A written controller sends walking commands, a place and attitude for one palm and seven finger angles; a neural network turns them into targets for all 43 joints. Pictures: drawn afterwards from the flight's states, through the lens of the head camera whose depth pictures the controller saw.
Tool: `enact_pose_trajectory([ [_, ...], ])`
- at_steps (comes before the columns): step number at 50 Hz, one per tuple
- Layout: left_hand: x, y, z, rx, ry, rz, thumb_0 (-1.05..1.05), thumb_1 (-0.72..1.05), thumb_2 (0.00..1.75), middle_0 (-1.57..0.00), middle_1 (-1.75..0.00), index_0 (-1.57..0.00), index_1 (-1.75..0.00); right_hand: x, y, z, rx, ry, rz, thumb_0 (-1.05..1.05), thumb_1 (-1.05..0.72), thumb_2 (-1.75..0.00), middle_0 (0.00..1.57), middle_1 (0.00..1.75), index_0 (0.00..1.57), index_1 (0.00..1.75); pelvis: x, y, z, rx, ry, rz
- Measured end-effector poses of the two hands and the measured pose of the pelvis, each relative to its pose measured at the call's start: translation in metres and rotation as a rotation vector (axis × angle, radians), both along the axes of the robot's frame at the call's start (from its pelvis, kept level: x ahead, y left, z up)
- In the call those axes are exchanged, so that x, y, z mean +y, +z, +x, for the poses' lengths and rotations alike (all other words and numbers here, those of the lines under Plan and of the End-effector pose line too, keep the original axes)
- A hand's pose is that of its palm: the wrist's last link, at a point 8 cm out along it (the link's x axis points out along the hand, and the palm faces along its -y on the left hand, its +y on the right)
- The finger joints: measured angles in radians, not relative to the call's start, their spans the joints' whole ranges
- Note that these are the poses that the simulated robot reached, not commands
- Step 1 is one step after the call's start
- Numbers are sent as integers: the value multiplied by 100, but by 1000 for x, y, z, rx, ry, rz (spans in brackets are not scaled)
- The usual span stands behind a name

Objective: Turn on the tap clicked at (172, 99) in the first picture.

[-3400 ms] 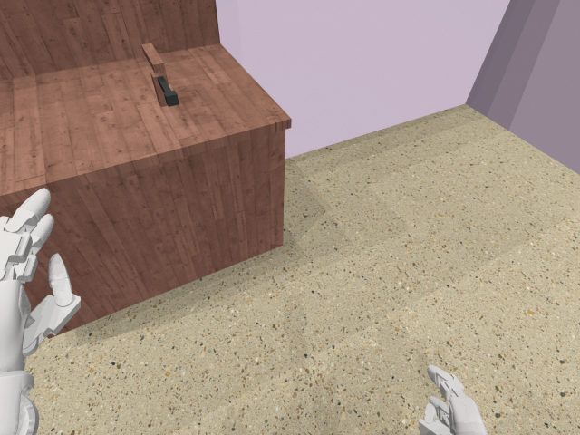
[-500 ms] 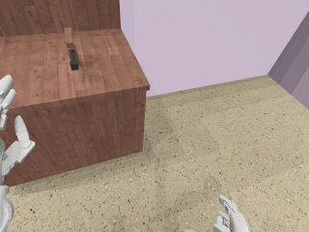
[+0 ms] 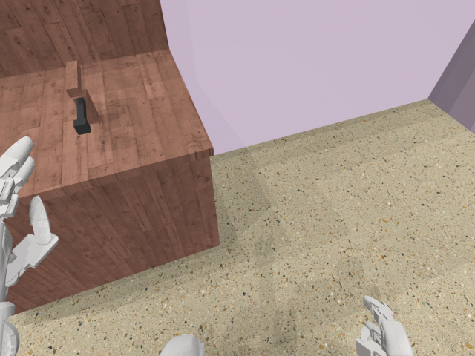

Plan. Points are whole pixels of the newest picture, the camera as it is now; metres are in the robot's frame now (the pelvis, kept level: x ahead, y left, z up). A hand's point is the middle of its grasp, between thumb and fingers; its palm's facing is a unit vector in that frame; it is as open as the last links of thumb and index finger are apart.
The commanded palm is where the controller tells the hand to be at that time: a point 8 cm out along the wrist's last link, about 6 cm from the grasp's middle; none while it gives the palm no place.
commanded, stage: take the last steps up to it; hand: left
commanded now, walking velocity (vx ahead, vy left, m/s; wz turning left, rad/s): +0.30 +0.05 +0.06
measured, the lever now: (82, 126) +0.60 +0.41 +0.01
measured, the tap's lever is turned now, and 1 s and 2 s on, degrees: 0 0 0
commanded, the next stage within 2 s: come to a stop and stand still in 0.70 s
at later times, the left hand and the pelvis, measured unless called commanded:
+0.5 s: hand (78, 164) +0.32 +0.23 +0.19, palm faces +0.38 -0.80 -0.46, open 7.4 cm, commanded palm +0.27 +0.28 +0.18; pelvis +0.11 +0.00 +0.00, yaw -1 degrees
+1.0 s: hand (111, 130) +0.39 +0.21 +0.19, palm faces +0.38 -0.82 -0.44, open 7.4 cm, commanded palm +0.35 +0.26 +0.18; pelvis +0.18 -0.02 -0.01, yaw +0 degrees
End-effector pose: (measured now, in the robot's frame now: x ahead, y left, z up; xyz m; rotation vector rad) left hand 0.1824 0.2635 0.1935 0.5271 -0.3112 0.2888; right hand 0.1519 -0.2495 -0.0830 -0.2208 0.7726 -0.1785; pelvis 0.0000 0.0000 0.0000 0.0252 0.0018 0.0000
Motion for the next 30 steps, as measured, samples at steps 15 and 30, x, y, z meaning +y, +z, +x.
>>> enact_pose_trajectory([
  [15, 46, -10, 68, -93, 90, -79, 1, 89, 90, -21, -30, -21, -30, 50, -4, 70, -41, 16, 26, 2, -91, -90, 20, 30, 19, 29, 25, -10, 72, -21, 1, 0],
  [30, -13, 5, 121, -20, 84, 60, 1, 89, 90, -21, -30, -21, -30, 28, -37, 126, 20, 65, 142, 1, -90, -90, 20, 31, 20, 30, -21, -14, 129, -8, 6, -16],
])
